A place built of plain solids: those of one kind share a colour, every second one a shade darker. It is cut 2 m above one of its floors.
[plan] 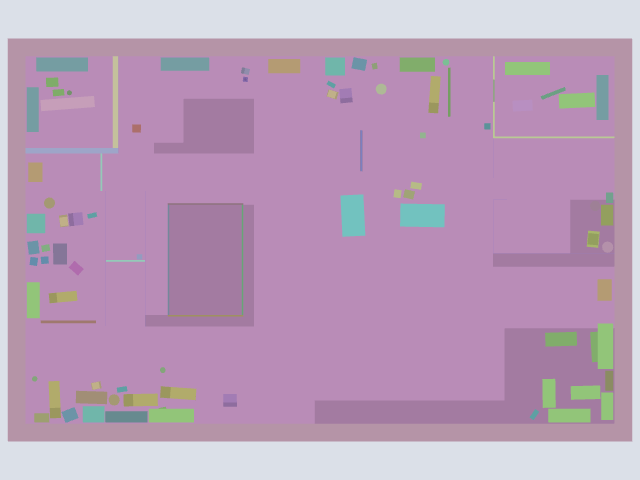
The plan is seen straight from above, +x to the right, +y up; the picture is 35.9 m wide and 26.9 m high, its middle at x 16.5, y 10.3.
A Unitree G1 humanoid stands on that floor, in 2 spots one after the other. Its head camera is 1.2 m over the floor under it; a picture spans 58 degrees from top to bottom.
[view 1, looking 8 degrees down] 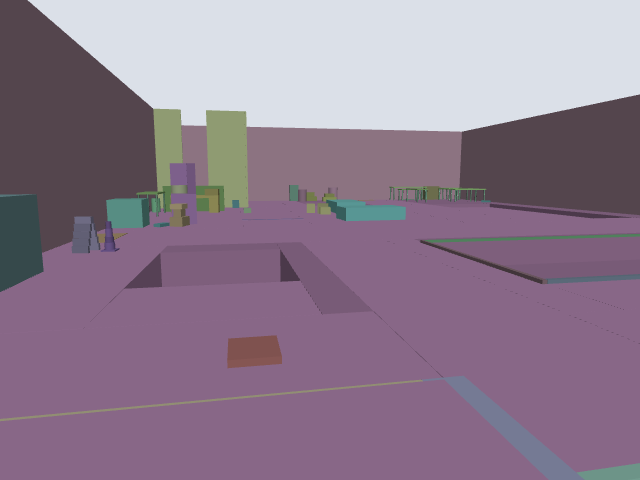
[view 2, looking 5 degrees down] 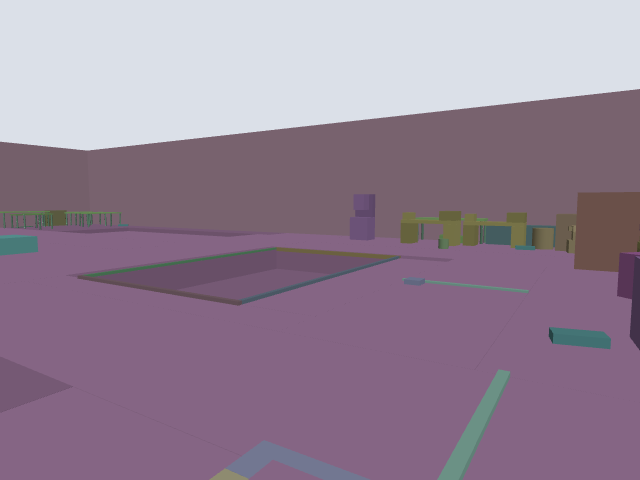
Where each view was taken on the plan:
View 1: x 2.60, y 16.67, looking -11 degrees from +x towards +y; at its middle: floor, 10.78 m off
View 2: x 3.68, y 16.98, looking -58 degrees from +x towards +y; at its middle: floor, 17.21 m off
